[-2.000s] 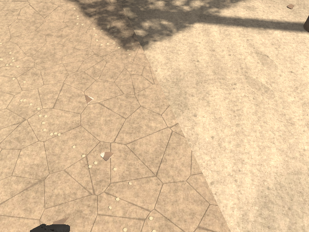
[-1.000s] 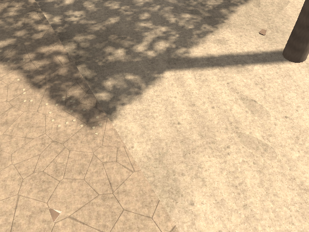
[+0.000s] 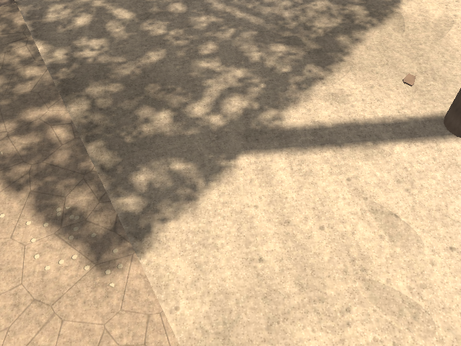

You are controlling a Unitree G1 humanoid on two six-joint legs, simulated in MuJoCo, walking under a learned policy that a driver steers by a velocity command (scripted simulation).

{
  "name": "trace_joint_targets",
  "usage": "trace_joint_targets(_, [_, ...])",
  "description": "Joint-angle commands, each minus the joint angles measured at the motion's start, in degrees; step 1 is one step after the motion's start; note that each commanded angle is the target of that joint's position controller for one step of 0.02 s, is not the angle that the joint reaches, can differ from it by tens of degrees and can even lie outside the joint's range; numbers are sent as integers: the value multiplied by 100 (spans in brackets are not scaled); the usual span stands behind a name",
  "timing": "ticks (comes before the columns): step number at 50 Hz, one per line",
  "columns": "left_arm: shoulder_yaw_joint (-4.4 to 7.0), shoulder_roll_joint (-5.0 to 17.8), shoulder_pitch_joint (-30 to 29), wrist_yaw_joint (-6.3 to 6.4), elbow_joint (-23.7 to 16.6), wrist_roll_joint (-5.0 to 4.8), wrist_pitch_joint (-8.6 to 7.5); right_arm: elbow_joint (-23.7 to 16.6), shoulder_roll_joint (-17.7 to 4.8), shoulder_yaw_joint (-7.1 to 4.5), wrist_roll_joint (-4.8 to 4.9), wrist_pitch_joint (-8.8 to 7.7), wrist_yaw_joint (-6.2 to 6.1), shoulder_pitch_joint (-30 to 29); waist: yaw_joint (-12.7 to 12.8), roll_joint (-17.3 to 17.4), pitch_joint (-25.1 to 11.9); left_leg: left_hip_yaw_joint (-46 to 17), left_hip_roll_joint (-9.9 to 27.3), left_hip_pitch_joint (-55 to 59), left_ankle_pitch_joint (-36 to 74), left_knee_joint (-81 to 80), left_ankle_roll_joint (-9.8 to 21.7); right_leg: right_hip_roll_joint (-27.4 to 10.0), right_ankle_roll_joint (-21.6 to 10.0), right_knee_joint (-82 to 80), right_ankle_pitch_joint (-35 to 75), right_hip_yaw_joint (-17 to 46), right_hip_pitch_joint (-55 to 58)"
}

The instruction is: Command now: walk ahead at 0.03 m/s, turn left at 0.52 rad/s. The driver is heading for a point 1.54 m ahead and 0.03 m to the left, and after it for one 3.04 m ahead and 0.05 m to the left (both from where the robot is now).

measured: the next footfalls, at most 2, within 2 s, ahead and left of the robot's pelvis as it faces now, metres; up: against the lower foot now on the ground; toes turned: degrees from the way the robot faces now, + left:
right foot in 0.10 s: +0.05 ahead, -0.13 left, -0.06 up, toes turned +9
left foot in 0.56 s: -0.03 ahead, +0.11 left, +0.00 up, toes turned +12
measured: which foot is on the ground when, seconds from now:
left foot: down 0.00-0.08, up 0.10-0.54, down 0.56-1.00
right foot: up 0.00-0.08, down 0.10-0.78, up 0.80-1.00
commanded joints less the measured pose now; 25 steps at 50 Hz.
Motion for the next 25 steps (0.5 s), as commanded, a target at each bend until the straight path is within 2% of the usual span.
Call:
trace_joint_targets(1, [148,440,169,-102,-252,-33,-123,-462,-739,-234,-24,68,-132,52,-17,768,-833,-2124,1237,675,-1487,-653,1031,-46,-108,-903,390,-19,401])
trace_joint_targets(3, [173,357,558,-139,-46,2,-139,-504,-638,-194,25,102,-157,27,169,637,-777,-1895,852,98,-1694,-132,742,-131,-277,-1895,1385,-362,1281])
trace_joint_targets(4, [212,424,773,-112,58,76,-115,-466,-476,-147,55,93,-134,167,247,210,-748,-1419,483,-681,-2227,806,458,-441,-375,-1922,1543,-381,1961])
trace_joint_targets(5, [237,688,933,-79,35,169,-79,-436,-139,-64,73,79,-95,345,310,-844,-597,-335,-249,-1945,-2751,3009,94,-1560,-730,-1641,2118,458,2547])
trace_joint_targets(6, [158,750,925,-55,-155,226,-63,-447,27,-15,-70,20,-68,730,66,-894,-669,-235,-469,-2489,-3427,4955,-35,-2323,-937,-1082,4174,921,2218])
trace_joint_targets(7, [337,1329,576,-56,-127,353,-58,-827,-300,-71,-2,-79,-4,660,-294,-1660,-631,190,-50,-2786,-3284,5678,-274,-3112,-1821,-1612,3208,1889,1642])
trace_joint_targets(8, [281,990,73,-20,-315,368,-85,-646,-633,-143,63,-47,-92,446,-143,-1209,-256,36,271,-2927,-2642,6432,-387,-2577,-1769,-1871,1966,1515,1178])
trace_joint_targets(9, [136,562,-133,43,-418,334,-62,-479,-719,-195,13,62,-173,344,5,-734,-30,26,191,-2973,-2099,7109,-485,-1954,-1437,-1864,1330,920,1040])
trace_joint_targets(10, [8,370,-374,89,-546,273,-32,-361,-641,-190,-11,194,-208,506,-75,-626,150,112,152,-2603,-1889,7361,-635,-1548,-1284,-1875,1267,437,565])
trace_joint_targets(11, [-36,404,-335,135,-565,234,-14,-467,-629,-171,-43,234,-220,446,-46,-581,253,104,138,-2399,-1648,7467,-762,-1455,-1370,-1876,1400,371,342])
trace_joint_targets(13, [-51,470,182,233,-456,239,14,-671,-430,-90,5,183,-212,265,125,-528,85,131,136,-2301,-1493,7432,-865,-1318,-1529,-1799,1636,234,703])
trace_joint_targets(16, [-56,435,768,319,-349,178,-2,-839,-154,62,56,112,-184,-31,393,-665,-251,-120,182,-2653,-1761,6808,-954,-1489,-1798,-1588,2363,365,1943])
trace_joint_targets(19, [-37,399,776,324,-372,154,-31,-890,44,159,44,60,-135,-146,383,-778,-465,-149,415,-2355,-2065,5596,-979,-1690,-1927,-1605,2656,440,2324])
trace_joint_targets(21, [-13,406,670,304,-376,139,-14,-911,228,242,11,24,-84,-204,316,-828,-560,138,711,-1800,-2330,4539,-930,-1706,-1933,-1675,2704,311,2192])
trace_joint_targets(23, [36,516,643,284,-340,105,34,-920,420,340,10,-19,-12,-275,294,-977,-565,760,929,-879,-2898,3463,-829,-1650,-1930,-1790,2909,53,1688])
trace_joint_targets(25, [68,538,872,235,-244,48,65,-812,347,332,64,-58,20,-133,354,-1119,-472,1185,858,-97,-2972,2624,-691,-1614,-1967,-1870,3113,22,1318])
Keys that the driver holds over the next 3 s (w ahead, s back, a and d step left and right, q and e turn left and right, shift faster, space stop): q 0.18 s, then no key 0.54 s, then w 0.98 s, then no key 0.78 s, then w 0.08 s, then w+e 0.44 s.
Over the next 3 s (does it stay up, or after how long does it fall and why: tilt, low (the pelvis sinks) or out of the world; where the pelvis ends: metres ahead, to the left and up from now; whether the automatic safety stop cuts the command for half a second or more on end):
stays up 0.73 0.00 -0.03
